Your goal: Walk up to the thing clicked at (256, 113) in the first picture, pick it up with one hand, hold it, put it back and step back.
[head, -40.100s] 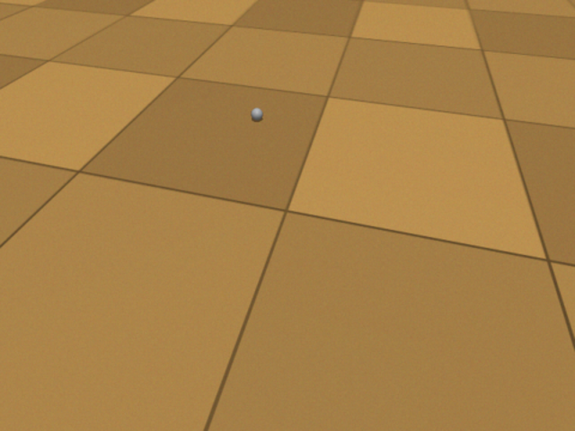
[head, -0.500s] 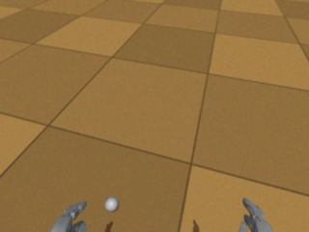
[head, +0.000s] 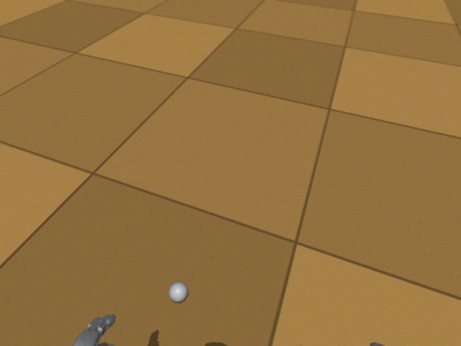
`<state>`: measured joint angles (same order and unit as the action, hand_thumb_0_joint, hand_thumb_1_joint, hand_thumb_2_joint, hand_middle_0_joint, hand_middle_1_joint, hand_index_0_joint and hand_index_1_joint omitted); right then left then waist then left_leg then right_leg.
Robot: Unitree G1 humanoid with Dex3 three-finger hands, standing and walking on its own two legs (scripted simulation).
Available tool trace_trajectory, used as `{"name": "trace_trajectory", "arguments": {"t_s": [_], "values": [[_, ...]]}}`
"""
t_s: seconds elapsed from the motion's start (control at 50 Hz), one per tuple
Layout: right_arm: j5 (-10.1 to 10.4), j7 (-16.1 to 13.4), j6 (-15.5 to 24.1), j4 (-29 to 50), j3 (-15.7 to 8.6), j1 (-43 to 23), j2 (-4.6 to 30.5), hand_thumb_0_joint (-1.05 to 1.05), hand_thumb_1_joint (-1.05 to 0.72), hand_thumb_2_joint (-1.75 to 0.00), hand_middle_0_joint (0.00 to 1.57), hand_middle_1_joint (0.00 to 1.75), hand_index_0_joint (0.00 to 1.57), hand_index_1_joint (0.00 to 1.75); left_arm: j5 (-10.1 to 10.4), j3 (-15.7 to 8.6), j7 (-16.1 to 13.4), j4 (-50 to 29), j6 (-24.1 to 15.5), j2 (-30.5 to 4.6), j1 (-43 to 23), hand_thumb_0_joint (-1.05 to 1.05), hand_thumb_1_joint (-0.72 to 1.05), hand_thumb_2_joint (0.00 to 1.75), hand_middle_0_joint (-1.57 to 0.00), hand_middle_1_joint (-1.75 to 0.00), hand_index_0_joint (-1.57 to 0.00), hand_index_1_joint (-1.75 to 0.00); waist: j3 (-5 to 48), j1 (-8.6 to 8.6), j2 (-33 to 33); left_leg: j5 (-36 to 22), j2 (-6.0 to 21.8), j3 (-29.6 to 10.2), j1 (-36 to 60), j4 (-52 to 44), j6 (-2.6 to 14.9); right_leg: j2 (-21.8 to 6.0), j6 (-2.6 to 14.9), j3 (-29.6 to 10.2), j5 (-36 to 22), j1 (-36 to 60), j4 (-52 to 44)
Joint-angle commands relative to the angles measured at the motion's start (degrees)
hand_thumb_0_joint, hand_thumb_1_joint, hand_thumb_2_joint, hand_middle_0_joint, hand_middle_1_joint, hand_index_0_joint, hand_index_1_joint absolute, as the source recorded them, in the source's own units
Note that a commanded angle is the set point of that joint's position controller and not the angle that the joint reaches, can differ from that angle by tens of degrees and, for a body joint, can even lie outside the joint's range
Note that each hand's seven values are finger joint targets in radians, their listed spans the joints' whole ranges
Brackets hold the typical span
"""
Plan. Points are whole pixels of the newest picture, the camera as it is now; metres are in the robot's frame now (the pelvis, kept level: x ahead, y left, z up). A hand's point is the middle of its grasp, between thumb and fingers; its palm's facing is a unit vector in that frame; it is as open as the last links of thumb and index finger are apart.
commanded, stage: stand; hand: left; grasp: from above
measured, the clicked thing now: (178, 291) +0.46 +0.25 -0.70
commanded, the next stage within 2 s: none
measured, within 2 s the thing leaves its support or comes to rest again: neither
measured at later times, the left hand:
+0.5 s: hand out of the picture +0.03 +0.24 -0.13, palm faces +0.05 -0.95 -0.32, open 7.4 cm
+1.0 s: hand out of the picture +0.04 +0.23 -0.12, palm faces +0.04 -0.94 -0.33, open 7.4 cm
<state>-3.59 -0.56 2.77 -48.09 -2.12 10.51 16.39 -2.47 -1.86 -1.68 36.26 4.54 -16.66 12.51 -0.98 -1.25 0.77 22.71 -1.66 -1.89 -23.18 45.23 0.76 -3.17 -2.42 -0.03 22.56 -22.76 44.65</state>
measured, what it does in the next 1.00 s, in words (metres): stands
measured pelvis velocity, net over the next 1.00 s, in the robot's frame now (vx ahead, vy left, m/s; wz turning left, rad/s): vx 0.00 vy -0.01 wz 0.02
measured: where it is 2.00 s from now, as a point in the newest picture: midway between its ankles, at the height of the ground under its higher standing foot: outside the picture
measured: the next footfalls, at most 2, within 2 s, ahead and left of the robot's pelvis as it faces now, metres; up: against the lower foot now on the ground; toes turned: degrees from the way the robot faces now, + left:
none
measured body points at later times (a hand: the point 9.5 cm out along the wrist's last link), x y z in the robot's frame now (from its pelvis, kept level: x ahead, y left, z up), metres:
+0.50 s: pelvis +0.00 +0.01 +0.03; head -0.01 +0.01 +0.48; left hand +0.03 +0.29 -0.11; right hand +0.07 -0.27 -0.11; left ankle +0.01 +0.11 -0.71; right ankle +0.01 -0.15 -0.71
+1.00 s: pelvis +0.00 -0.01 +0.04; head -0.01 -0.02 +0.49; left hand +0.04 +0.28 -0.10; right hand +0.06 -0.30 -0.11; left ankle +0.01 +0.11 -0.71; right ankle +0.01 -0.15 -0.71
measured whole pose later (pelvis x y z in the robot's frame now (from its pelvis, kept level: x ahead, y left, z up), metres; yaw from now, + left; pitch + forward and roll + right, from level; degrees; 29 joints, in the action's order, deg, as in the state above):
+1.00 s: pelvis +0.00 -0.01 +0.04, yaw +1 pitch -5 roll +0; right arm -1.4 -0.6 0.0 -64.7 -1.6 8.9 17.7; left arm -1.1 -1.5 -0.8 65.4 0.2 -17.0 8.9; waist -4.0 -0.4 -1.1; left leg 10.3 -0.5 -3.6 -5.7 20.9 -0.7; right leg -2.3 -1.5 2.0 10.8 -5.0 20.8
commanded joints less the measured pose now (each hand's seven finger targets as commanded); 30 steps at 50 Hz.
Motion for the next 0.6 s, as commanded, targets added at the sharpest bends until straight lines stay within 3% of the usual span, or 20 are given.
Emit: {"name": "trace_trajectory", "arguments": {"t_s": [0.0,0.1,0.16,0.2,0.24,0.28,0.32,0.36,0.4,0.44,0.48,0.58], "values": [[0.49,-0.52,0.82,2.34,-2.92,-2.42,8.82,0.00,-0.90,-0.90,0.20,0.30,0.20,0.30,-0.29,-3.49,-0.90,2.27,-4.33,-7.85,-2.79,0.00,0.90,0.90,-0.20,-0.30,-0.20,-0.30,4.08,-0.30,-1.14,-12.19,3.84,-6.21,4.68,-13.51,2.88,-1.61,3.36,-2.30,-8.64,5.87,-11.43],[0.91,-1.07,-0.30,-1.58,-2.85,-2.76,9.72,0.00,-0.90,-0.90,0.20,0.30,0.20,0.30,0.20,-3.12,-0.82,10.09,-4.86,-8.09,-2.42,0.00,0.90,0.90,-0.20,-0.30,-0.20,-0.30,1.77,-0.07,-2.69,-11.06,4.89,-7.56,7.78,-19.52,2.36,-1.84,3.12,-1.88,-10.01,9.70,-16.47],[1.35,-1.38,-0.47,-4.35,-2.71,-1.65,10.16,0.00,-0.90,-0.90,0.20,0.30,0.20,0.30,0.65,-2.97,-0.97,13.94,-5.07,-8.77,-2.28,0.00,0.90,0.90,-0.20,-0.30,-0.20,-0.30,3.38,0.24,-2.74,-21.28,5.33,-7.00,11.19,-20.21,1.89,-2.55,2.97,-1.57,-16.61,14.37,-17.73],[1.59,-1.55,-0.52,-5.88,-2.67,-2.05,10.25,0.00,-0.90,-0.90,0.20,0.30,0.20,0.30,0.72,-2.75,-1.13,16.23,-4.97,-8.86,-1.64,0.00,0.90,0.90,-0.20,-0.30,-0.20,-0.30,2.67,-0.12,-2.87,-24.32,5.79,-7.10,13.72,-21.14,1.63,-2.66,2.82,-1.09,-17.42,14.51,-18.90],[1.82,-1.60,-0.96,-7.17,-2.51,-1.99,10.65,0.00,-0.90,-0.90,0.20,0.30,0.20,0.30,0.75,-2.52,-1.11,18.07,-4.78,-9.32,-2.31,0.00,0.90,0.90,-0.20,-0.30,-0.20,-0.30,0.32,0.17,-2.70,-18.85,5.73,-7.32,11.67,-23.67,1.40,-2.53,2.54,-0.84,-13.96,15.50,-20.83],[2.02,-1.61,-1.26,-8.22,-2.34,-2.35,10.50,0.00,-0.90,-0.90,0.20,0.30,0.20,0.30,0.64,-2.20,-1.03,19.62,-4.89,-9.38,-2.51,0.00,0.90,0.90,-0.20,-0.30,-0.20,-0.30,-0.33,0.24,-1.63,-19.25,5.65,-6.84,13.27,-24.12,1.08,-3.11,2.52,-1.28,-14.85,15.63,-22.45],[2.04,-1.64,-1.59,-9.18,-2.44,-1.98,11.07,0.00,-0.90,-0.90,0.20,0.30,0.20,0.30,0.63,-2.21,-0.98,20.81,-4.67,-9.86,-3.32,0.00,0.90,0.90,-0.20,-0.30,-0.20,-0.30,-2.30,0.82,-2.84,-11.93,5.76,-7.69,11.26,-27.42,0.92,-2.49,2.33,-0.88,-10.93,15.51,-23.15],[1.96,-1.44,-1.89,-9.58,-2.57,-3.52,11.31,0.00,-0.90,-0.90,0.20,0.30,0.20,0.30,0.33,-1.94,-0.88,22.16,-4.59,-9.42,-2.49,0.00,0.90,0.90,-0.20,-0.30,-0.20,-0.30,-3.22,0.19,-2.95,-8.14,5.77,-8.24,10.41,-28.33,1.04,-2.51,2.28,-0.57,-9.41,15.74,-24.05],[2.01,-1.30,-2.04,-10.18,-2.47,-3.00,10.86,0.00,-0.90,-0.90,0.20,0.30,0.20,0.30,0.48,-2.11,-0.81,22.92,-4.71,-10.17,-2.98,0.00,0.90,0.90,-0.20,-0.30,-0.20,-0.30,-3.40,0.43,-1.95,-7.37,5.62,-8.02,9.86,-29.04,0.88,-2.70,2.26,-0.83,-8.91,16.25,-24.55],[2.12,-1.16,-1.97,-10.80,-2.31,-2.79,10.33,0.00,-0.90,-0.90,0.20,0.30,0.20,0.30,0.52,-1.95,-0.80,23.77,-5.05,-10.00,-2.78,0.00,0.90,0.90,-0.20,-0.30,-0.20,-0.30,-2.86,0.46,-1.25,-10.49,5.64,-7.64,11.42,-28.38,0.91,-3.38,2.25,-1.31,-10.22,16.50,-25.53],[2.17,-0.98,-2.02,-11.21,-2.33,-3.02,10.66,0.00,-0.90,-0.90,0.20,0.30,0.20,0.30,0.44,-1.80,-0.68,24.31,-5.08,-10.12,-2.72,0.00,0.90,0.90,-0.20,-0.30,-0.20,-0.30,-4.30,0.58,-0.92,-8.16,5.57,-7.85,11.41,-28.93,0.73,-2.89,2.04,-1.13,-7.47,14.94,-26.59],[2.12,-0.86,-2.14,-11.87,-2.14,-3.10,10.65,0.00,-0.90,-0.90,0.20,0.30,0.20,0.30,0.70,-1.85,-0.65,24.76,-5.26,-10.74,-3.64,0.00,0.90,0.90,-0.20,-0.30,-0.20,-0.30,-3.48,0.72,-1.49,-8.44,5.73,-7.41,11.29,-28.98,0.76,-3.40,2.22,-1.61,-7.63,16.12,-27.30]]}}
